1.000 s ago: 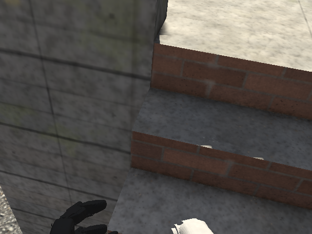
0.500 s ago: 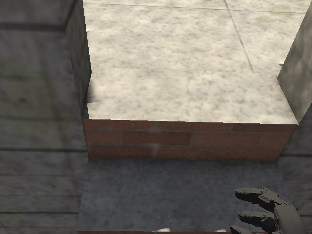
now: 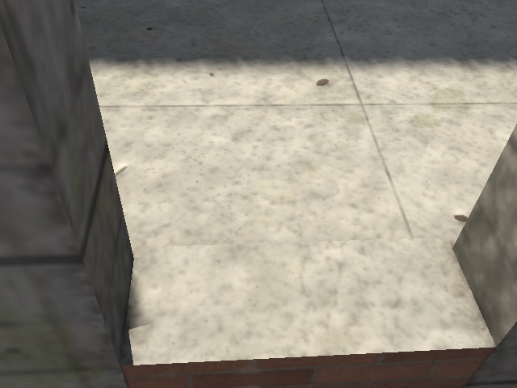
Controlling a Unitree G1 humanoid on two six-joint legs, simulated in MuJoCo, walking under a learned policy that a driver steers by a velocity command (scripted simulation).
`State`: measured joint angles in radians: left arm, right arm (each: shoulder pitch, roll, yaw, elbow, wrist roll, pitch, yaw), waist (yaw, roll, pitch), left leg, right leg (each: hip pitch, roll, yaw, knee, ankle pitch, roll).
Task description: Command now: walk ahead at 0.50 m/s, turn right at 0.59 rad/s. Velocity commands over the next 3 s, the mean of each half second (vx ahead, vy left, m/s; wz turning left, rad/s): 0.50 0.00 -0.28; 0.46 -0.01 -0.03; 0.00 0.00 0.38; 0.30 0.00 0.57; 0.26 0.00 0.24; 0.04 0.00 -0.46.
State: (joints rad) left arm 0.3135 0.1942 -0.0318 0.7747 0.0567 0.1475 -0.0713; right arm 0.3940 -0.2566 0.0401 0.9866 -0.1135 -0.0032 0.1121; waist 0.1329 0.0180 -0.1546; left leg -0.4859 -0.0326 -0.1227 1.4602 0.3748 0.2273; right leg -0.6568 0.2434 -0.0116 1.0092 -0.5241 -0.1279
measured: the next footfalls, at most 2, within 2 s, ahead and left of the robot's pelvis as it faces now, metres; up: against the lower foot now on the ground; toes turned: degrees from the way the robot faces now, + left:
left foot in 0.36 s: +0.28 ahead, +0.17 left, +0.19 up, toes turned -5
right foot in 0.90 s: +0.60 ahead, -0.15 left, +0.38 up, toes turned -15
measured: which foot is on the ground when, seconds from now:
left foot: up 0.00-0.34, down 0.36-0.96, up 0.98-1.00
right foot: down 0.00-0.36, up 0.38-0.88, down 0.90-1.00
